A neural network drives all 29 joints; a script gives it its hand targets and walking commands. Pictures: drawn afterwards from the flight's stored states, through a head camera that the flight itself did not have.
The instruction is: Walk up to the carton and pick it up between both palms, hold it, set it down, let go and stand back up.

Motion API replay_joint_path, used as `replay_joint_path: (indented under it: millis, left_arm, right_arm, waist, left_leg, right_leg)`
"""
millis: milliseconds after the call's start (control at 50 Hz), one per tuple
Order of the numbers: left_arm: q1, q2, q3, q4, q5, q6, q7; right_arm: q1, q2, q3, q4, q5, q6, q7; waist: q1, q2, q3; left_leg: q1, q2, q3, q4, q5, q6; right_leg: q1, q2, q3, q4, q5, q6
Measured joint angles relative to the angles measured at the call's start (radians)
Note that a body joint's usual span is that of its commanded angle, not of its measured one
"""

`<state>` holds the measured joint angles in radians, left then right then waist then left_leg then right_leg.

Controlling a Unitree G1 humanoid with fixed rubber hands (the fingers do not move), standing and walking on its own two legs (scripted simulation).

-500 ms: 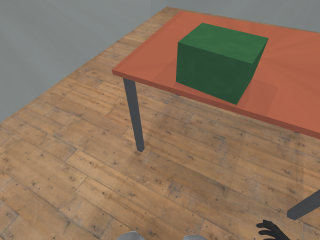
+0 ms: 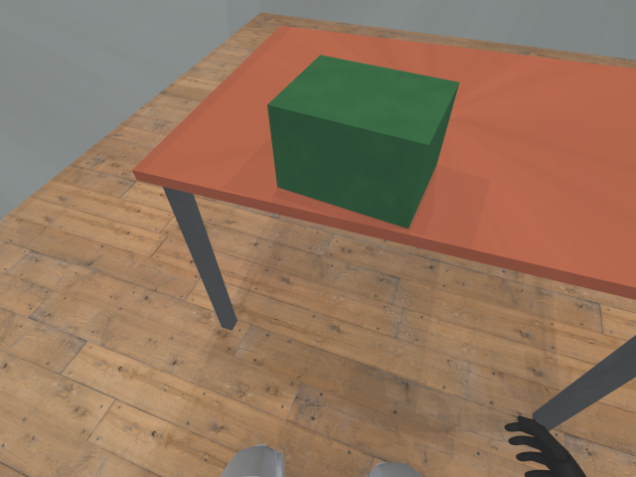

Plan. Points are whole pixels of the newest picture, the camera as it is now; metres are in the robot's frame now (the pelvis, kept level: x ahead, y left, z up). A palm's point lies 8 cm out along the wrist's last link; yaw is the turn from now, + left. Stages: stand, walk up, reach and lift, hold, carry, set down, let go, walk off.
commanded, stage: walk up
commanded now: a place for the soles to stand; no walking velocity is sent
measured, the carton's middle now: (362, 138) +0.65 -0.09 +0.07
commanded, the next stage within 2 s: none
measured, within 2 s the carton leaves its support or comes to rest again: neither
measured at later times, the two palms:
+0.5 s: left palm (121, 456) +0.18 +0.26 -0.08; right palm (584, 471) +0.14 -0.32 -0.09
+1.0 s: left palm (67, 410) +0.25 +0.38 -0.11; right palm (487, 410) +0.22 -0.23 -0.08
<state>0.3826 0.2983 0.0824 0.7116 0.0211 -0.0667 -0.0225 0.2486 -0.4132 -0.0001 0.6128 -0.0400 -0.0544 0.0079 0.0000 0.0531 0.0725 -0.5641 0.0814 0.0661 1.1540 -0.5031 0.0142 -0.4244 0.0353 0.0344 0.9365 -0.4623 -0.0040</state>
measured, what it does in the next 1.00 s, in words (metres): walks ahead: left foot, then right foot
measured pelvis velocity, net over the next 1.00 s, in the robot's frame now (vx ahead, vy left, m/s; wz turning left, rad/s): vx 0.16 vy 0.09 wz -0.18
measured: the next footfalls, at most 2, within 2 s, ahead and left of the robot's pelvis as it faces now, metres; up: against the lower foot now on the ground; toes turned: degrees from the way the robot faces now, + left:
left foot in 0.06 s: +0.14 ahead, +0.11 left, +0.00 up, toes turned +5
right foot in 0.48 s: +0.20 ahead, -0.17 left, +0.00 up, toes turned -5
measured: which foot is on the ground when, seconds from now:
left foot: up 0.00-0.04, down 0.06-0.48, up 0.50-0.86, down 0.88-1.00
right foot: down 0.00-0.08, up 0.10-0.46, down 0.48-0.88, up 0.90-1.00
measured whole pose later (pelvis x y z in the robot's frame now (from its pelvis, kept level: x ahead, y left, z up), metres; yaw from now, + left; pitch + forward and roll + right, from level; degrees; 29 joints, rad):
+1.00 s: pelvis +0.16 +0.09 -0.01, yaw -10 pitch -2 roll -4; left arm 0.38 0.32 0.05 0.75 0.02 -0.04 0.10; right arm 0.25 -0.42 -0.02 0.61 -0.04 0.01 0.05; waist 0.00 0.08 0.11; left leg -0.57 0.09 0.17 1.01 -0.42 0.07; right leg -0.60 0.01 0.10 1.27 -0.44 0.01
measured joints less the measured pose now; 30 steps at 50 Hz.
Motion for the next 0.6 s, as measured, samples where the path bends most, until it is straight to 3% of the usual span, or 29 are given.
replay_joint_path:
  millis: [60, 100, 200, 340, 420, 480, 540, 600]
  left_arm:
    - [0.0, 0.0, 0.0, 0.0, 0.0, -0.008, 0.007]
    - [-0.003, 0.0, -0.002, 0.001, 0.0, -0.003, 0.008]
    - [-0.003, 0.0, -0.006, 0.001, 0.0, 0.014, 0.009]
    - [-0.003, 0.005, -0.006, 0.001, 0.0, 0.014, 0.009]
    - [-0.004, 0.006, -0.006, 0.0, 0.0, -0.003, 0.009]
    - [0.007, 0.017, -0.004, -0.001, 0.0, -0.039, 0.014]
    - [0.012, 0.017, -0.021, 0.018, 0.0, -0.037, 0.033]
    - [0.013, 0.018, -0.033, 0.023, 0.0, -0.03, 0.044]
  right_arm:
    - [-0.013, -0.001, 0.0, -0.001, 0.0, -0.007, 0.001]
    - [-0.006, 0.0, 0.0, 0.0, 0.0, -0.025, 0.002]
    - [0.055, 0.002, 0.0, 0.001, 0.002, -0.036, 0.006]
    - [0.136, 0.002, 0.0, 0.001, 0.004, -0.036, 0.006]
    - [0.155, 0.002, 0.0, 0.001, 0.004, -0.031, 0.015]
    - [0.15, 0.003, 0.0, 0.001, 0.0, -0.013, 0.025]
    - [0.094, -0.005, -0.001, 0.002, 0.0, 0.04, 0.025]
    - [0.04, -0.01, -0.001, 0.001, 0.0, 0.049, 0.025]
  waist:
    - [-0.001, 0.001, -0.005]
    - [0.0, -0.004, -0.004]
    - [-0.001, -0.016, -0.005]
    - [0.0, -0.042, -0.005]
    - [0.001, -0.044, -0.005]
    - [0.002, -0.047, -0.006]
    - [0.002, -0.002, 0.011]
    - [0.001, 0.033, 0.011]
  left_leg:
    - [0.003, -0.004, -0.001, -0.152, 0.006, 0.0]
    - [0.014, -0.01, 0.007, -0.197, 0.135, 0.013]
    - [0.09, -0.008, 0.037, -0.251, 0.113, 0.031]
    - [0.204, -0.008, 0.08, -0.37, 0.123, 0.031]
    - [0.235, -0.003, 0.096, -0.374, 0.097, 0.031]
    - [0.218, 0.014, 0.098, -0.283, 0.043, 0.031]
    - [0.115, 0.036, 0.04, 0.0, 0.023, 0.031]
    - [0.018, 0.028, 0.033, 0.138, 0.022, 0.031]
  right_leg:
    - [0.009, 0.005, 0.002, 0.001, -0.019, 0.0]
    - [0.006, 0.001, 0.009, 0.022, -0.031, 0.0]
    - [-0.07, -0.001, 0.011, 0.236, 0.01, 0.0]
    - [-0.137, -0.075, 0.011, 0.238, 0.088, 0.0]
    - [-0.134, -0.105, 0.01, 0.126, 0.09, 0.0]
    - [-0.057, -0.097, 0.01, -0.079, 0.099, 0.0]
    - [-0.06, -0.049, 0.001, -0.015, 0.072, 0.015]
    - [-0.049, -0.029, 0.006, -0.015, 0.078, 0.015]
